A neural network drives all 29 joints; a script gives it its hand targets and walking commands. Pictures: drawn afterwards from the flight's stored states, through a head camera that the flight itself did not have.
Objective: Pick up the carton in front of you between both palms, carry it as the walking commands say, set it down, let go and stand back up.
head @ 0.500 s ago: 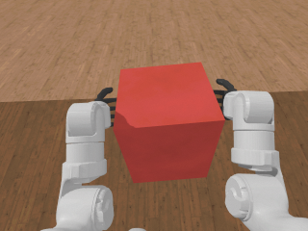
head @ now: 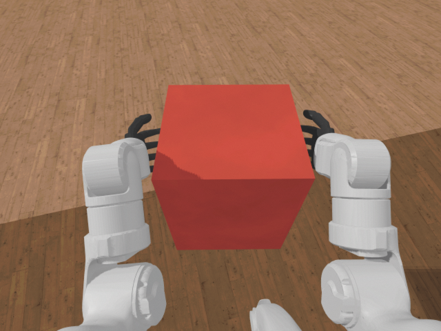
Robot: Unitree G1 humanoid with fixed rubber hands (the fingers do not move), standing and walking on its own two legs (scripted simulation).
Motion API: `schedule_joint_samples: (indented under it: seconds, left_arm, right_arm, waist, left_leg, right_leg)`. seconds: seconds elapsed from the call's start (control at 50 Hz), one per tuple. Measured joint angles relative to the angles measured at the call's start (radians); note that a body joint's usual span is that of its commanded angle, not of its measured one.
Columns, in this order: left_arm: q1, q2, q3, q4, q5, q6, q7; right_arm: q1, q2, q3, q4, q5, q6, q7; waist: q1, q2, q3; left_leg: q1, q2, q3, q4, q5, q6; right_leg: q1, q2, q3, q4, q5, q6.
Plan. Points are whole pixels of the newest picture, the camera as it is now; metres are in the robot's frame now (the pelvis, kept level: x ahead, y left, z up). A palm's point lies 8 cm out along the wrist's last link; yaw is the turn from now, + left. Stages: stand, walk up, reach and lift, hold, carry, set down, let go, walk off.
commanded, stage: carry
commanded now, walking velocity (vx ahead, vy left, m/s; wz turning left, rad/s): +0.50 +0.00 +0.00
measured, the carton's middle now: (228, 173) +0.39 -0.04 +0.08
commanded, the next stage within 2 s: none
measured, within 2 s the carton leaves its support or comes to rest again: neither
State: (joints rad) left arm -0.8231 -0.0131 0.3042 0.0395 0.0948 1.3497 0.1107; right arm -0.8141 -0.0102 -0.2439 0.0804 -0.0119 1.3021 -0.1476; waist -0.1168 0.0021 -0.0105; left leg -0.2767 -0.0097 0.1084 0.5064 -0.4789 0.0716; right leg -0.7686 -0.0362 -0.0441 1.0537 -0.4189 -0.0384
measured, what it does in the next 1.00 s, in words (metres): climbs: right foot 0.04 m higher, then left foot 0.05 m higher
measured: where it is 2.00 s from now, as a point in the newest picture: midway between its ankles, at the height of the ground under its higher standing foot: (196, 132)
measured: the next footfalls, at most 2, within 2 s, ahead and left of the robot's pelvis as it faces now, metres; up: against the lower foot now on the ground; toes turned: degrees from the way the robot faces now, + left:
right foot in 0.10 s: +0.26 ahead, -0.11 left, +0.04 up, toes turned -5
left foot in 0.48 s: +0.51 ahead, +0.09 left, +0.08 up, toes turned +6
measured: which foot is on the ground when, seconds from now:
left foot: down 0.00-0.12, up 0.14-0.46, down 0.48-0.90, up 0.92-1.00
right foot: up 0.00-0.08, down 0.10-0.52, up 0.54-0.86, down 0.88-1.00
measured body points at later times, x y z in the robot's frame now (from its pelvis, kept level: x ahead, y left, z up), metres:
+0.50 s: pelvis +0.33 -0.01 +0.03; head +0.33 -0.01 +0.48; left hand +0.71 +0.17 +0.21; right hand +0.73 -0.13 +0.21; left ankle +0.47 +0.09 -0.66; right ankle +0.21 -0.11 -0.69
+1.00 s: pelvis +0.64 -0.03 +0.10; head +0.65 -0.03 +0.55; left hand +1.00 +0.15 +0.24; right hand +1.04 -0.15 +0.25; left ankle +0.54 +0.08 -0.52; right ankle +0.70 -0.10 -0.62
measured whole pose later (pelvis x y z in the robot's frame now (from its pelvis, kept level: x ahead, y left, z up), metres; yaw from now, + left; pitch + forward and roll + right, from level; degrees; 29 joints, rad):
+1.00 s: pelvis +0.64 -0.03 +0.10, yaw +1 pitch +4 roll -1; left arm -0.81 -0.01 0.23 0.17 0.09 1.34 0.13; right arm -0.85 -0.04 -0.28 0.21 -0.06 1.33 -0.11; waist 0.07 0.01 -0.06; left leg -0.52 0.00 0.00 1.33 -0.48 0.04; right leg -0.47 0.02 -0.14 0.66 -0.41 -0.04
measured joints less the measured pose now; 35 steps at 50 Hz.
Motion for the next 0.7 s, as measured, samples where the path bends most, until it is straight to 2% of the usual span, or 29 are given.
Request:
schedule_joint_samples:
  seconds: [0.06, 0.1, 0.12, 0.18, 0.22, 0.28, 0.36, 0.42, 0.48, 0.5, 0.52, 0.56, 0.6, 0.64, 0.7]
  left_arm:
    - [0.000, 0.000, 0.000, -0.023, 0.001, 0.001, -0.001]
    - [-0.018, -0.002, -0.009, 0.012, 0.005, -0.006, -0.001]
    - [-0.028, -0.006, -0.021, 0.040, 0.010, -0.017, 0.000]
    - [-0.012, -0.011, -0.054, 0.084, 0.013, -0.019, 0.006]
    - [0.016, 0.000, -0.072, 0.078, -0.012, -0.006, 0.018]
    - [0.029, 0.018, -0.079, 0.055, -0.052, 0.006, 0.032]
    - [-0.004, 0.025, -0.064, 0.043, -0.075, 0.001, 0.042]
    - [-0.031, 0.025, -0.054, 0.078, -0.073, -0.009, 0.041]
    - [-0.043, 0.034, -0.047, 0.132, -0.062, -0.010, 0.032]
    - [-0.042, 0.046, -0.044, 0.146, -0.060, -0.011, 0.026]
    - [-0.033, 0.056, -0.040, 0.158, -0.059, -0.015, 0.018]
    - [-0.015, 0.062, -0.032, 0.172, -0.055, -0.021, 0.007]
    - [-0.011, 0.053, -0.030, 0.168, -0.041, -0.012, 0.006]
    - [-0.013, 0.040, -0.026, 0.142, -0.026, -0.001, 0.006]
    - [-0.017, 0.024, -0.014, 0.078, -0.012, 0.009, 0.006]
  right_arm:
    - [-0.025, -0.001, -0.007, 0.002, -0.003, 0.001, 0.001]
    - [-0.040, -0.019, -0.013, 0.021, -0.006, 0.008, 0.008]
    - [-0.042, -0.032, -0.017, 0.035, -0.007, 0.007, 0.015]
    - [-0.034, -0.043, -0.031, 0.078, -0.019, 0.013, 0.034]
    - [-0.036, -0.031, -0.035, 0.090, -0.038, 0.029, 0.037]
    - [-0.041, -0.013, -0.042, 0.066, -0.062, 0.048, 0.037]
    - [-0.054, 0.000, -0.059, 0.013, -0.081, 0.058, 0.037]
    - [-0.058, 0.002, -0.069, 0.016, -0.090, 0.058, 0.039]
    - [-0.065, 0.003, -0.064, 0.073, -0.098, 0.047, 0.041]
    - [-0.070, 0.008, -0.055, 0.103, -0.101, 0.034, 0.041]
    - [-0.068, 0.015, -0.041, 0.128, -0.106, 0.019, 0.040]
    - [-0.043, 0.021, -0.013, 0.142, -0.103, 0.008, 0.035]
    - [-0.008, 0.015, 0.010, 0.119, -0.075, 0.012, 0.021]
    - [0.015, 0.003, 0.021, 0.082, -0.039, 0.019, 0.008]
    - [0.010, -0.005, 0.016, 0.033, -0.008, 0.022, -0.008]
  waist:
    - [0.020, 0.017, -0.027]
    - [0.051, 0.041, -0.040]
    - [0.071, 0.050, -0.042]
    - [0.146, 0.019, -0.041]
    - [0.183, 0.008, -0.034]
    - [0.219, -0.001, -0.016]
    - [0.236, -0.003, -0.015]
    - [0.228, -0.010, -0.042]
    - [0.194, -0.035, -0.072]
    - [0.170, -0.049, -0.074]
    - [0.143, -0.052, -0.073]
    - [0.088, -0.031, -0.063]
    - [0.049, -0.018, -0.041]
    - [0.023, -0.013, -0.016]
    - [0.004, -0.007, 0.010]
  left_leg:
    - [0.079, 0.021, -0.009, -0.025, -0.054, -0.025]
    - [0.103, 0.060, -0.017, 0.057, -0.120, -0.038]
    - [0.073, 0.081, -0.028, 0.175, -0.096, -0.040]
    - [-0.110, 0.030, -0.109, 0.651, -0.044, -0.042]
    - [-0.232, 0.009, -0.111, 0.821, 0.005, -0.032]
    - [-0.377, 0.013, -0.093, 0.844, 0.046, -0.019]
    - [-0.505, 0.044, -0.067, 0.707, 0.073, -0.023]
    - [-0.506, 0.056, -0.040, 0.481, 0.087, -0.027]
    - [-0.407, 0.021, 0.026, 0.256, 0.100, -0.004]
    - [-0.374, 0.003, 0.043, 0.238, 0.148, 0.008]
    - [-0.359, -0.006, 0.052, 0.265, 0.133, 0.016]
    - [-0.318, -0.011, 0.044, 0.277, 0.070, 0.024]
    - [-0.258, -0.013, 0.031, 0.225, 0.051, 0.018]
    - [-0.198, -0.010, 0.021, 0.163, 0.053, 0.013]
    - [-0.116, -0.003, 0.012, 0.088, 0.040, 0.013]
  right_leg:
    - [0.054, 0.007, -0.051, -0.252, 0.044, -0.009]
    - [0.140, 0.039, -0.103, -0.368, 0.100, -0.024]
    - [0.157, 0.048, -0.118, -0.344, 0.092, -0.022]
    - [0.227, 0.055, -0.109, -0.343, 0.022, -0.018]
    - [0.290, 0.055, -0.096, -0.402, 0.017, -0.005]
    - [0.381, 0.050, -0.084, -0.484, 0.006, -0.007]
    - [0.487, 0.044, -0.075, -0.563, -0.029, -0.001]
    - [0.567, 0.034, -0.069, -0.608, -0.069, 0.020]
    - [0.631, -0.007, -0.058, -0.575, -0.148, 0.046]
    - [0.626, -0.032, -0.054, -0.494, -0.179, 0.048]
    - [0.588, -0.046, -0.036, -0.358, -0.150, 0.042]
    - [0.456, -0.009, 0.038, -0.013, -0.113, 0.030]
    - [0.316, 0.025, 0.062, 0.234, -0.080, 0.013]
    - [0.199, 0.032, 0.057, 0.311, -0.053, 0.001]
    - [0.066, 0.021, 0.037, 0.260, -0.046, -0.005]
